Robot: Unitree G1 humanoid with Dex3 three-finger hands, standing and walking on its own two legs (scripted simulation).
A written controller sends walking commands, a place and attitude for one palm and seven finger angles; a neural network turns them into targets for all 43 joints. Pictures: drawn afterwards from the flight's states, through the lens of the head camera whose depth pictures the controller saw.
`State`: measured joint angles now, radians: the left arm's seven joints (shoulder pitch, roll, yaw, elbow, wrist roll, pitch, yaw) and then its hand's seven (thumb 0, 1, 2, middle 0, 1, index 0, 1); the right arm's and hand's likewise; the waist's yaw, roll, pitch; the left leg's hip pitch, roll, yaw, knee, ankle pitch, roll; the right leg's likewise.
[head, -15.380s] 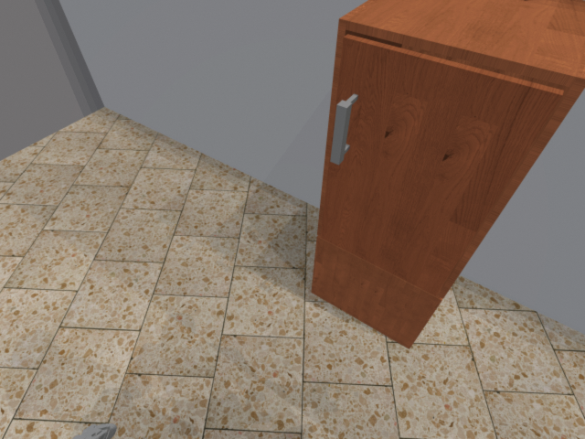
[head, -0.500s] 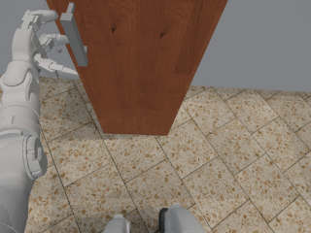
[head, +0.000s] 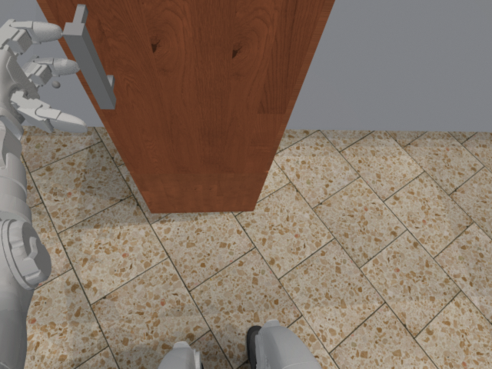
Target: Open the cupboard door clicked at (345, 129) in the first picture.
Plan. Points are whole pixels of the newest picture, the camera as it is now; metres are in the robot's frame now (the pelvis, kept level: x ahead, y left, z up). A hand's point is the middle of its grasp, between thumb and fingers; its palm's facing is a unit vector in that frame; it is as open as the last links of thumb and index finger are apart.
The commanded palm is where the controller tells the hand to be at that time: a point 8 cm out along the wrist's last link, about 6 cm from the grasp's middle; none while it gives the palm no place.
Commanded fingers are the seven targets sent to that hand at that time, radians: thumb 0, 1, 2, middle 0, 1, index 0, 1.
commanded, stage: move the hooked fingers beside the handle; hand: left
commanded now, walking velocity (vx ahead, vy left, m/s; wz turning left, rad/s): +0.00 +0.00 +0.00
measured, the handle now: (95, 61) +0.57 +0.18 +0.09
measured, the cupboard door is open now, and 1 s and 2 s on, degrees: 0 0 0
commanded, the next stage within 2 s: slide the fingers in behind the handle in 1.06 s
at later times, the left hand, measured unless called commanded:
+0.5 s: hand (43, 84) +0.52 +0.24 +0.10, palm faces -0.08 -1.00 -0.01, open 14.0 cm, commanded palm +0.51 +0.28 +0.09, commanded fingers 0.00 -0.50 0.30 -0.30 -1.20 -0.30 -1.20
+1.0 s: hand (46, 81) +0.53 +0.24 +0.10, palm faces -0.07 -1.00 -0.02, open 14.0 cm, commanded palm +0.51 +0.28 +0.09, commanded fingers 0.00 -0.50 0.30 -0.30 -1.20 -0.30 -1.20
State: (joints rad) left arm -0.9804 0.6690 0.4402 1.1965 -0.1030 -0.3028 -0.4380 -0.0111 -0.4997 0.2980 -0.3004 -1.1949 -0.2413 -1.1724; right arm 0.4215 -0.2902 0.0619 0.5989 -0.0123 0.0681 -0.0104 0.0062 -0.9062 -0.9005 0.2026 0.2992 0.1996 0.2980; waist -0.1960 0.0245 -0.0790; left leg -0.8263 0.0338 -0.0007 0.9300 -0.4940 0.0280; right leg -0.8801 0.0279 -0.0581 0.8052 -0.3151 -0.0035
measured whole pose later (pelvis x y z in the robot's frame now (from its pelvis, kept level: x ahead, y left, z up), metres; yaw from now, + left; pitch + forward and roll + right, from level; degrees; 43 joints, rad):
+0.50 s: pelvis -0.01 +0.01 -0.01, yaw +0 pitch +23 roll -4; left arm -1.04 0.73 0.44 1.24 -0.10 -0.30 -0.48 -0.01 -0.50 0.30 -0.30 -1.19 -0.30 -1.20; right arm 0.43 -0.29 0.08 0.60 -0.02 0.07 -0.02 0.01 -0.91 -0.90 0.20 0.30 0.20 0.30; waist -0.22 0.02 -0.08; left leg -0.88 0.03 -0.01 0.97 -0.49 0.03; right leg -0.92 0.02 -0.07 0.82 -0.31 0.00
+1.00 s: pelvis -0.01 +0.00 +0.00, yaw -1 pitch +23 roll -4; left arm -1.03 0.75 0.47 1.24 -0.09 -0.29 -0.47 -0.01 -0.50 0.30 -0.30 -1.19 -0.30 -1.20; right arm 0.44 -0.29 0.08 0.59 -0.01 0.08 -0.02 0.01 -0.91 -0.90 0.20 0.30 0.20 0.30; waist -0.22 0.03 -0.08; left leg -0.88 0.04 0.00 0.96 -0.50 0.03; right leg -0.92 0.03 -0.06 0.82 -0.31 0.00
